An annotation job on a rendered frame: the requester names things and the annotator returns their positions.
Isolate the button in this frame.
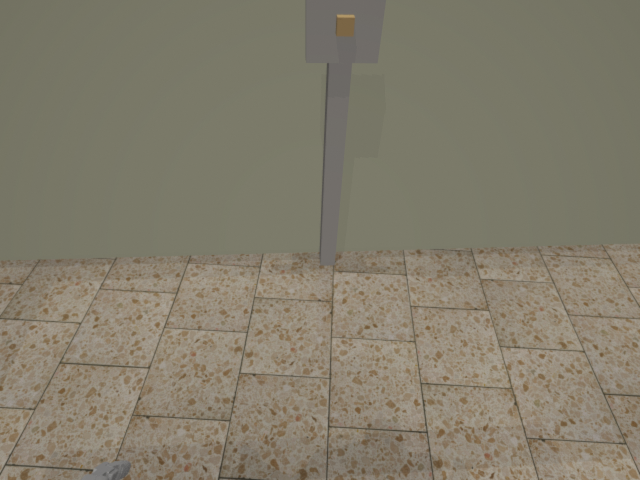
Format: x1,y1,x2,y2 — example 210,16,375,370
336,14,355,37

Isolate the left robot hand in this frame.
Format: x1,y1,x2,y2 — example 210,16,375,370
81,460,131,480

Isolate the panel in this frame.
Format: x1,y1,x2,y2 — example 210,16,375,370
306,0,386,266

